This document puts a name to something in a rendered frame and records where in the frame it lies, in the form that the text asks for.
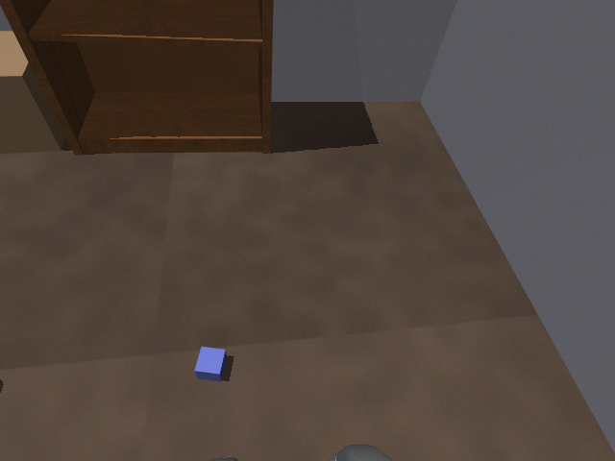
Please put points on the bookshelf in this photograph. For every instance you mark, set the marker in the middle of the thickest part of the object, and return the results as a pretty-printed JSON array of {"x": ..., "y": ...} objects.
[{"x": 152, "y": 76}]

